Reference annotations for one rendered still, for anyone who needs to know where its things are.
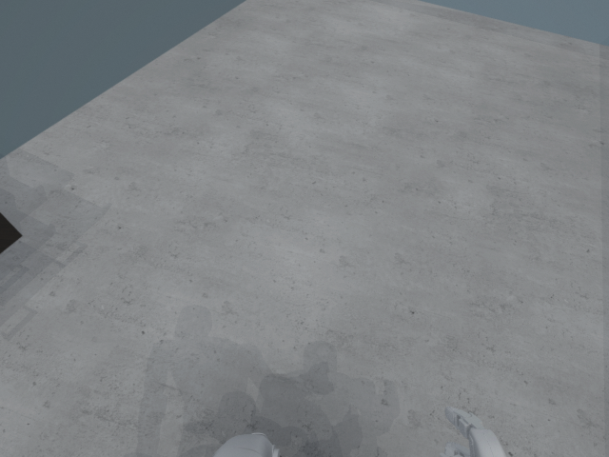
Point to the left robot thigh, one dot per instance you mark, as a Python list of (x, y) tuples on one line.
[(247, 445)]

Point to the cabinet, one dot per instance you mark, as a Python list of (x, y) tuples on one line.
[(8, 233)]

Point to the right robot hand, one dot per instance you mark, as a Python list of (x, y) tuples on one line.
[(482, 442)]

